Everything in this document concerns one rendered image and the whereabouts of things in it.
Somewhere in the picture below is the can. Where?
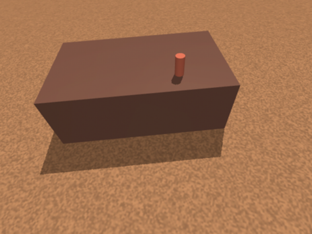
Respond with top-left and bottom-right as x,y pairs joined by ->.
175,53 -> 185,77

